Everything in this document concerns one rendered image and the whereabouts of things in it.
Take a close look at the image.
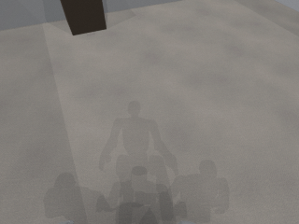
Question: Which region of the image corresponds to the cabinet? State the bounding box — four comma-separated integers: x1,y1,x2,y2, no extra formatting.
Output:
60,0,107,35

